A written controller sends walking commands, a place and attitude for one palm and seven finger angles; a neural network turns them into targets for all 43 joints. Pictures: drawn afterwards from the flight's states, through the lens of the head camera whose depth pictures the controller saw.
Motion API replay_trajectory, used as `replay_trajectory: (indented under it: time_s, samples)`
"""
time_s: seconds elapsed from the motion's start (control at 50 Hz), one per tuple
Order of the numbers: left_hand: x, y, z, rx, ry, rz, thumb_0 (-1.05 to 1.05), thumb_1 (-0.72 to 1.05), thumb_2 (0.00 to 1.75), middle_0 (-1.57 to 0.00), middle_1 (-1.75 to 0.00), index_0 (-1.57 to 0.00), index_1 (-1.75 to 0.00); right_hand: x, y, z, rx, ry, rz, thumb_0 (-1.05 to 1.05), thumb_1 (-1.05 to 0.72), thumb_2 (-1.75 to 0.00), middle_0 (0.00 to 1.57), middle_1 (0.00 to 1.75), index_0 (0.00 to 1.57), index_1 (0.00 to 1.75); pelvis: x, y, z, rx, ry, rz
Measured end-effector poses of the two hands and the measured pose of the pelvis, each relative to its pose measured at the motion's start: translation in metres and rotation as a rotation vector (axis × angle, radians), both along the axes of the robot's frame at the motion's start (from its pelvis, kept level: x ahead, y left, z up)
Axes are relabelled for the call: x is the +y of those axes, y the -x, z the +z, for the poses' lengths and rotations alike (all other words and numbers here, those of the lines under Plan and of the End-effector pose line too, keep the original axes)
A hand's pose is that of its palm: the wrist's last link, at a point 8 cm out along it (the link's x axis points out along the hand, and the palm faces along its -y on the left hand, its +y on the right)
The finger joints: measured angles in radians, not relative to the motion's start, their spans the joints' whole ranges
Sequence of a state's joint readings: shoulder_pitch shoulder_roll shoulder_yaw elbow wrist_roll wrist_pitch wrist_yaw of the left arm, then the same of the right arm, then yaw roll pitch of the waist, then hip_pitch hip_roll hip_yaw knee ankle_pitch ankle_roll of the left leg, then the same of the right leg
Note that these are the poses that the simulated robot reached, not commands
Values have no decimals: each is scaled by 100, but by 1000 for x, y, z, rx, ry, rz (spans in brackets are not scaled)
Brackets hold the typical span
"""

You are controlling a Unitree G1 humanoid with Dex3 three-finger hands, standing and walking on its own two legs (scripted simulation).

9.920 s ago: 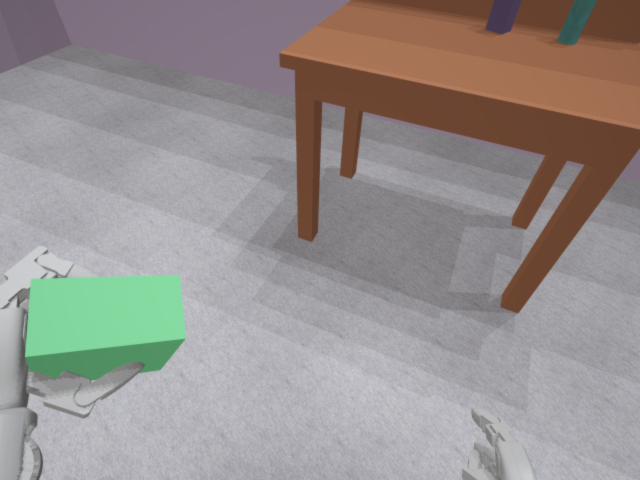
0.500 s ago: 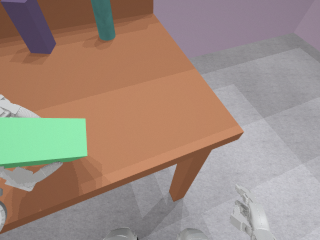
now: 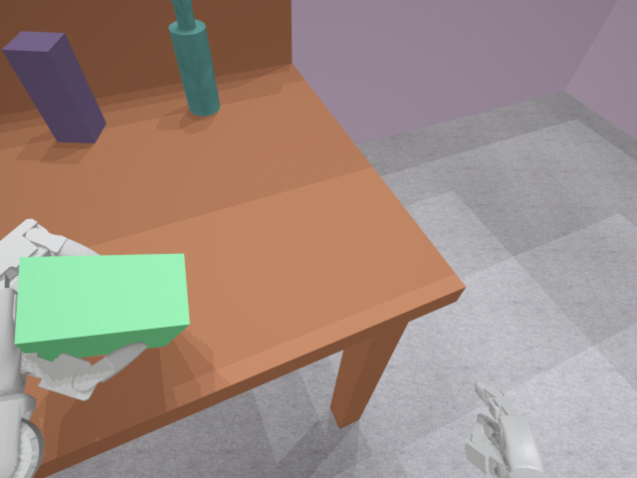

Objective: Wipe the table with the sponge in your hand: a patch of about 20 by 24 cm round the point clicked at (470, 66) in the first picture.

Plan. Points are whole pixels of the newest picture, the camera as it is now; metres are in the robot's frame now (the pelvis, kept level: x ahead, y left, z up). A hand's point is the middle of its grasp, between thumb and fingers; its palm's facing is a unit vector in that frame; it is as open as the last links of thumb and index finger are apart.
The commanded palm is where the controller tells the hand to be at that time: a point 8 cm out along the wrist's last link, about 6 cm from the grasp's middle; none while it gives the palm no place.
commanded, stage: come to a stop and stand still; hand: left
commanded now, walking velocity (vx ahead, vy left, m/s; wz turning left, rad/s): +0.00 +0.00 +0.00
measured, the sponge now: (129, 308) +0.24 +0.19 +0.15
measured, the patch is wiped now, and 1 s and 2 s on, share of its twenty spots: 0.00 0.00 0.00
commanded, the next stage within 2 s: look again from close up in 1.20 s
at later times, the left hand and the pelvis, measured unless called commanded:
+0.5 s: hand out of the picture +0.16 +0.33 +0.17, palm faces +0.51 -0.80 -0.32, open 10.4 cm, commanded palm +0.09 +0.34 +0.18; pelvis -0.06 +0.05 -0.01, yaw +4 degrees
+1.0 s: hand out of the picture +0.20 +0.32 +0.18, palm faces +0.35 -0.83 -0.43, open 10.4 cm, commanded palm +0.13 +0.36 +0.18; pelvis -0.03 +0.08 +0.01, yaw +1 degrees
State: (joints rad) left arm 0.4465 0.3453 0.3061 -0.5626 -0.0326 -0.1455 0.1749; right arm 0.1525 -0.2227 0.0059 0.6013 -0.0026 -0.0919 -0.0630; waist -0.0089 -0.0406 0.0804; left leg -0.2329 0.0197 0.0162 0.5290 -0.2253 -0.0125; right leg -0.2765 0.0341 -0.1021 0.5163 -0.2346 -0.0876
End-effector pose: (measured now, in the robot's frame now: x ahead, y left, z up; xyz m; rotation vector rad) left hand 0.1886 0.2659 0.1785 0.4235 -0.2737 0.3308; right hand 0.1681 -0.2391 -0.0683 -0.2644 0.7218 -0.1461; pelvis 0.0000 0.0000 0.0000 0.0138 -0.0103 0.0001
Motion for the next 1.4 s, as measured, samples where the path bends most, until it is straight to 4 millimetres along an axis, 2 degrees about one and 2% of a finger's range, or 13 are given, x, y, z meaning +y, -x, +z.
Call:
replay_trajectory:
  time_s: [0.06,0.12,0.16,0.24,0.34,0.4,0.48,0.6,0.78,0.96,1.04,1.18,1.4]
  samples:
    - [29,-4,33,-136,-207,-22,0,-52,101,-70,-136,-71,-135,4,9,3,-4,23,19,1,-91,-89,20,30,20,30,4,13,-1,12,12,4]
    - [65,-1,44,-172,-202,51,0,-52,101,-70,-136,-71,-135,15,22,5,-17,-11,15,1,-91,-89,20,30,20,30,16,24,1,4,14,-11]
    - [74,8,39,-135,-164,66,0,-52,101,-70,-136,-71,-135,23,32,5,-42,-38,1,1,-91,-89,20,30,20,30,28,28,1,-3,13,-22]
    - [66,36,8,-4,-78,4,0,-52,101,-70,-136,-71,-135,44,52,-2,-59,-87,-25,1,-91,-89,20,30,20,30,48,33,0,-26,6,-35]
    - [71,63,-26,86,-8,2,0,-52,101,-70,-136,-71,-135,75,71,-9,-11,-104,14,1,-91,-89,20,30,20,30,56,42,-2,-56,4,-10]
    - [86,69,-26,38,3,64,0,-52,101,-70,-136,-71,-135,89,74,-10,5,-105,73,1,-91,-89,20,30,20,30,54,49,-3,-73,9,26]
    - [97,75,-4,-88,-14,119,0,-52,101,-70,-136,-71,-135,99,65,-8,-20,-108,145,2,-91,-89,20,30,20,30,53,55,-6,-87,17,65]
    - [89,86,16,-171,-34,63,0,-52,101,-70,-136,-71,-135,100,44,4,-84,-78,169,2,-90,-89,20,30,20,30,62,53,-5,-54,40,49]
    - [113,56,-19,6,7,46,0,-52,101,-70,-135,-71,-135,100,46,14,-72,-39,74,1,-91,-89,20,30,20,30,79,46,0,-43,41,20]
    - [98,32,17,-69,-96,-35,0,-52,101,-70,-135,-71,-135,108,41,4,0,-65,93,1,-91,-89,20,30,20,30,83,29,5,1,48,14]
    - [97,25,15,-26,-112,-46,0,-52,101,-70,-135,-71,-134,106,33,2,-9,-89,59,1,-91,-89,20,30,20,30,82,26,5,8,39,8]
    - [99,39,-7,100,-58,5,0,-52,101,-70,-135,-71,-134,95,26,9,-39,-83,36,1,-91,-89,20,30,20,30,75,25,5,2,32,10]
    - [87,58,2,-2,0,61,0,-52,101,-71,-135,-71,-134,81,20,18,-85,-47,76,1,-91,-89,20,30,20,30,63,34,7,-13,38,19]
